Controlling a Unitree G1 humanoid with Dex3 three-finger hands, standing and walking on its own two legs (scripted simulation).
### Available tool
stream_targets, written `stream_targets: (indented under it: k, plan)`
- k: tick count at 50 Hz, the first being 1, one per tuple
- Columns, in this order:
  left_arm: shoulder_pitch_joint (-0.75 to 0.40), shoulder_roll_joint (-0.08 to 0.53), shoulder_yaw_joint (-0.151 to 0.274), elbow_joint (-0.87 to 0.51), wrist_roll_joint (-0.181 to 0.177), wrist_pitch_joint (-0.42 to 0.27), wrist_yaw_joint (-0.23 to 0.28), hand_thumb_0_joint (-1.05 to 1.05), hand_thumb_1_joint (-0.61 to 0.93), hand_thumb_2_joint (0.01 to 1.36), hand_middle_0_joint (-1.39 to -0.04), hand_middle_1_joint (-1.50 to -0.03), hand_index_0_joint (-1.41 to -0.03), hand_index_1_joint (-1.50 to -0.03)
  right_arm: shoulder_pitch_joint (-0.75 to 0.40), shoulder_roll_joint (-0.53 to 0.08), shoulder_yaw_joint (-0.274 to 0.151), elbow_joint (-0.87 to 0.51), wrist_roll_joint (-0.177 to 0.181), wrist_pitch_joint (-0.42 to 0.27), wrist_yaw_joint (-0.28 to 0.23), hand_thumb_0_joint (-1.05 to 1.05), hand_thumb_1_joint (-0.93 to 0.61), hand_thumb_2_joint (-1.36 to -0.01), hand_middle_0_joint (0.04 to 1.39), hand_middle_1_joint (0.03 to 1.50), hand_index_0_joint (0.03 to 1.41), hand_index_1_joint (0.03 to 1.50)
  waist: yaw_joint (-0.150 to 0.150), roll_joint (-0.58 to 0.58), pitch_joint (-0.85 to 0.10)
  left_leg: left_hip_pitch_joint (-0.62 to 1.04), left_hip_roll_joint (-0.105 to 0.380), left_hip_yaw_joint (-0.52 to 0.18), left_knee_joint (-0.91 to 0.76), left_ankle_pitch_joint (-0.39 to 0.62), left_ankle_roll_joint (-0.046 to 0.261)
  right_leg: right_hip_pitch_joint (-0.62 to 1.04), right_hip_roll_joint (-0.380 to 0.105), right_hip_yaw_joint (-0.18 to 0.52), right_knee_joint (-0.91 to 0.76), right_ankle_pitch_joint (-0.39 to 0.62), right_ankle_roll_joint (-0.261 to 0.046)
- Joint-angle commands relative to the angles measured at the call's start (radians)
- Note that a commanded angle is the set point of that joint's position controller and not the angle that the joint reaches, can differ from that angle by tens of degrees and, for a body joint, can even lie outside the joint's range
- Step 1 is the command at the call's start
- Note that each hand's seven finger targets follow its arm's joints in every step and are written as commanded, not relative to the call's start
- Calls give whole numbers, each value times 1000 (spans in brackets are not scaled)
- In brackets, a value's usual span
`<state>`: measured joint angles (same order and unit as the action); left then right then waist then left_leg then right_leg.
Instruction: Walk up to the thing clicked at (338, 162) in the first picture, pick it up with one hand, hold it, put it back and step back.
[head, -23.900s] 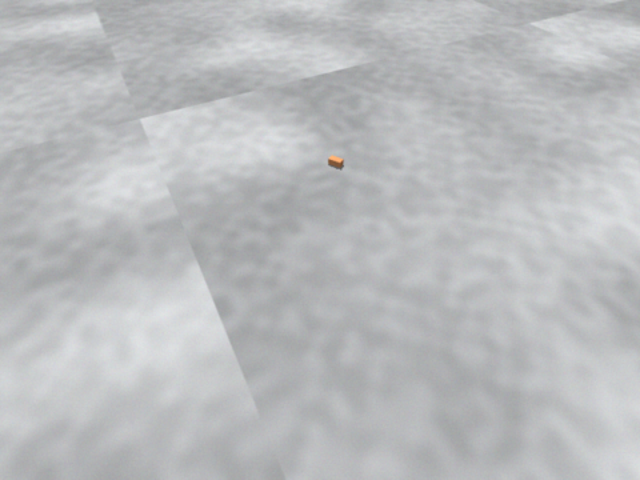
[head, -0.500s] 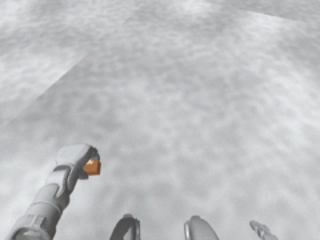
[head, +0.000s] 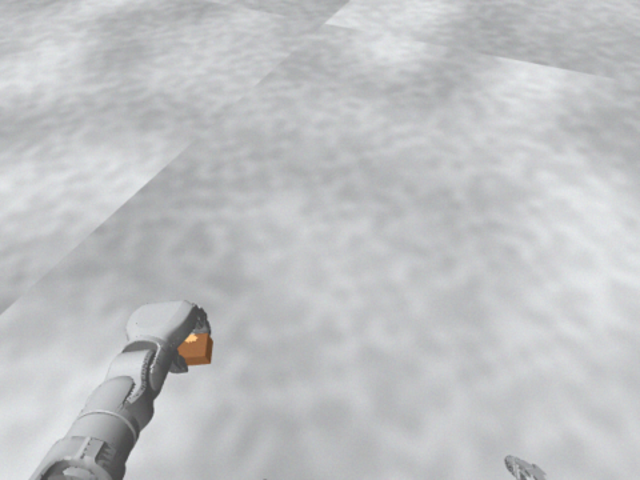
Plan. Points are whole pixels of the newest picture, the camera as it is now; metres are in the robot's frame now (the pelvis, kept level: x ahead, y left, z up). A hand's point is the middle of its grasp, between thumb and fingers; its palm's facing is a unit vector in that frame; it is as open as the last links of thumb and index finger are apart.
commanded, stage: hold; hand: left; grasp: from above
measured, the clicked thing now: (186, 350) +0.33 +0.22 -0.10
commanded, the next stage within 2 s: crouch in 1.80 s
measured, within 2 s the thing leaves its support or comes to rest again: neither
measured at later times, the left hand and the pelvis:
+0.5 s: hand (169, 339) +0.31 +0.22 -0.03, palm faces -0.44 -0.05 -0.90, open 6.7 cm; pelvis +0.01 +0.00 +0.02, yaw +0 degrees
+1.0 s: hand (164, 353) +0.29 +0.21 +0.00, palm faces -0.43 -0.05 -0.90, open 6.6 cm; pelvis -0.01 -0.01 +0.03, yaw -1 degrees
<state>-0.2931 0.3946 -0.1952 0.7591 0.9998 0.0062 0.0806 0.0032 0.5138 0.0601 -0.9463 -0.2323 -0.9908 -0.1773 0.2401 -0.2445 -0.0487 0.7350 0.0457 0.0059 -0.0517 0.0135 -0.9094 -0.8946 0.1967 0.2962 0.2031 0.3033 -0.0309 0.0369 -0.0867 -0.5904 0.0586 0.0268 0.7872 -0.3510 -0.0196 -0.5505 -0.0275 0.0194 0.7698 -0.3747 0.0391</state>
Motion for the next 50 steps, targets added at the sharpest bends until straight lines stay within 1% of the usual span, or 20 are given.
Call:
stream_targets:
  k: [1,5,6,10,15,19,20,23,24,28,30,31,32,35,36,38,40,43,45,50]
  plan:
    - [-319,221,97,-195,15,-8,32,0,748,155,-1054,-278,-1109,-223,-19,-140,-49,-112,-4,-26,-7,0,-895,-896,200,300,200,300,4,29,-271,266,-54,-4,-139,247,7,106,62,-21,-136,227,-40]
    - [-280,188,77,-176,7,3,14,0,755,182,-1061,-298,-1114,-245,-21,-141,-52,-119,0,-16,-2,0,-895,-896,200,300,200,300,3,-7,-246,279,-55,2,-154,300,12,137,62,-21,-153,281,-37]
    - [-295,205,89,-217,-4,1,11,0,750,189,-1058,-296,-1109,-244,-26,-146,-55,-123,0,-14,-1,0,-893,-895,200,300,200,300,10,13,-260,295,-54,5,-159,313,10,155,63,-23,-160,287,-37]
    - [-267,199,78,-206,-5,1,-13,0,759,197,-1078,-273,-1122,-228,-33,-147,-54,-133,3,-7,-2,0,-895,-895,200,300,200,300,5,-25,-242,314,-54,10,-167,355,16,174,63,-25,-171,331,-32]
    - [-275,203,81,-244,-1,-5,-27,0,747,196,-1076,-271,-1118,-227,-42,-142,-51,-148,5,5,-2,0,-899,-897,200,300,200,300,19,-30,-252,333,-60,16,-174,396,21,205,58,-20,-181,390,-27]
    - [-299,226,101,-287,4,-5,-25,0,768,178,-1083,-259,-1129,-212,-59,-145,-51,-158,5,17,0,0,-894,-896,200,300,200,300,25,1,-253,354,-58,18,-197,391,18,220,58,-22,-195,372,-31]
    - [-267,215,93,-249,10,-1,-28,0,763,176,-1084,-256,-1128,-210,-64,-141,-48,-159,8,19,-1,0,-896,-897,200,300,199,300,27,-20,-232,353,-59,19,-201,387,20,220,58,-22,-199,370,-29]
    - [-266,207,87,-273,7,1,-38,0,767,153,-1073,-256,-1124,-204,-69,-140,-46,-165,7,26,-1,0,-894,-895,200,300,200,300,22,-26,-231,358,-63,24,-207,372,25,230,54,-17,-214,369,-25]
    - [-278,222,97,-303,4,-2,-40,0,760,151,-1070,-247,-1119,-197,-78,-141,-47,-168,8,28,-2,0,-893,-895,200,300,200,300,30,-14,-239,371,-62,24,-215,378,23,236,55,-18,-216,368,-27]
    - [-246,196,76,-294,-1,4,-57,0,782,139,-1088,-245,-1137,-194,-89,-139,-44,-178,10,35,-3,0,-895,-896,200,300,199,300,24,-37,-214,378,-64,30,-231,354,29,237,52,-17,-238,352,-25]
    - [-254,216,93,-319,-5,4,-61,0,788,135,-1092,-242,-1142,-191,-102,-138,-43,-184,12,39,-5,0,-897,-897,200,300,199,300,36,-37,-211,381,-65,30,-241,348,30,247,51,-19,-251,344,-24]
    - [-261,219,94,-322,-4,4,-64,0,787,151,-1084,-257,-1136,-205,-102,-137,-41,-184,11,41,-6,0,-893,-896,200,300,199,300,33,-31,-216,383,-65,31,-244,341,30,245,51,-18,-254,337,-25]
    - [-242,197,74,-309,-4,6,-69,0,789,137,-1099,-244,-1147,-194,-105,-135,-38,-187,13,42,-5,0,-898,-898,200,300,199,300,33,-36,-203,384,-65,32,-253,337,30,248,51,-18,-255,330,-27]
    - [-243,222,100,-316,-7,5,-73,0,797,97,-1080,-245,-1140,-184,-118,-139,-36,-191,15,45,-9,0,-891,-895,200,300,200,300,38,-24,-179,383,-59,29,-276,295,25,237,57,-22,-270,268,-34]
    - [-234,202,82,-318,-8,4,-77,0,776,99,-1080,-219,-1132,-165,-119,-138,-36,-196,14,46,-9,0,-893,-896,200,300,200,300,29,-25,-173,390,-58,28,-282,282,26,235,57,-21,-272,258,-35]
    - [-254,218,91,-342,-5,1,-78,0,777,93,-1076,-228,-1132,-172,-134,-135,-32,-201,16,45,-11,0,-894,-896,200,300,200,300,42,-10,-169,392,-59,28,-291,271,24,235,56,-20,-280,240,-37]
    - [-261,210,85,-351,-6,-1,-77,0,763,84,-1070,-226,-1124,-170,-133,-135,-30,-199,16,44,-10,0,-896,-897,200,300,199,300,36,-29,-175,393,-62,27,-293,268,27,244,54,-19,-288,242,-34]
    - [-262,230,104,-358,-13,-4,-79,0,759,63,-1065,-213,-1122,-154,-145,-132,-26,-204,18,41,-13,0,-895,-897,200,300,199,300,47,-15,-157,393,-60,28,-307,238,24,246,55,-18,-300,204,-37]
    - [-269,217,93,-371,-13,-7,-84,0,767,61,-1060,-228,-1123,-164,-150,-131,-26,-202,16,40,-15,0,-896,-897,200,300,199,300,35,-24,-175,408,-63,31,-305,239,29,240,51,-11,-306,214,-32]
    - [-257,214,91,-369,-18,-6,-88,0,804,93,-1100,-232,-1157,-174,-160,-130,-23,-203,18,37,-19,0,-898,-898,199,300,199,300,41,-40,-167,423,-63,35,-314,253,31,253,50,-16,-318,224,-30]
